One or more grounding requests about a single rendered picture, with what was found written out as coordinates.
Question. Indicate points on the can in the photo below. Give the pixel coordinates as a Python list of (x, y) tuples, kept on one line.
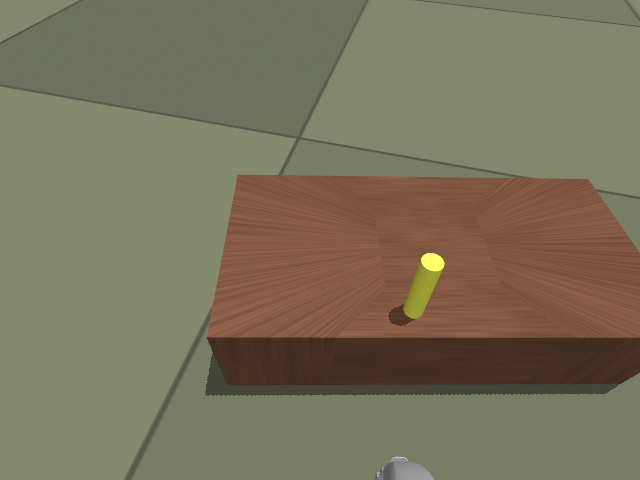
[(426, 277)]

